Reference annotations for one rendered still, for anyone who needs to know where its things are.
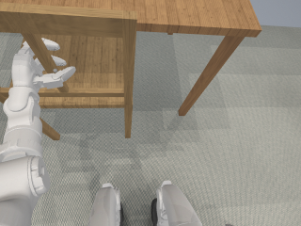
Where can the robot right thigh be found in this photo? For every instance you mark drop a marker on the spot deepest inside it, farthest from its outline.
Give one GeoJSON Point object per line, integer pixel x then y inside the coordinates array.
{"type": "Point", "coordinates": [178, 209]}

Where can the left robot forearm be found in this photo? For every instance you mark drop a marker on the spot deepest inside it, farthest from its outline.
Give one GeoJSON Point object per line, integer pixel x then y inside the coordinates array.
{"type": "Point", "coordinates": [23, 134]}

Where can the table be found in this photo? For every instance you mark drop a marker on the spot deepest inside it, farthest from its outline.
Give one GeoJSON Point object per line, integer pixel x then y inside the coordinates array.
{"type": "Point", "coordinates": [234, 19]}

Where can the robot left hand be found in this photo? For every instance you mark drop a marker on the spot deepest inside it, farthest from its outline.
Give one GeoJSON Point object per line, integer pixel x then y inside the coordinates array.
{"type": "Point", "coordinates": [25, 68]}

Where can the chair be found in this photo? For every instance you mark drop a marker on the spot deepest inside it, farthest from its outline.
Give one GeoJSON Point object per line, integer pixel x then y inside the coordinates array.
{"type": "Point", "coordinates": [98, 42]}

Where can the robot right shin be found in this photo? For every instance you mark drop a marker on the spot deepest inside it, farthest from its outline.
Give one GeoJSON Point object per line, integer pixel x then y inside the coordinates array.
{"type": "Point", "coordinates": [161, 215]}

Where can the left robot upper arm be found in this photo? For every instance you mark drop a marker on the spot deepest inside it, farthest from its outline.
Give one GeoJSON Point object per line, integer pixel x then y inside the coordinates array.
{"type": "Point", "coordinates": [22, 181]}

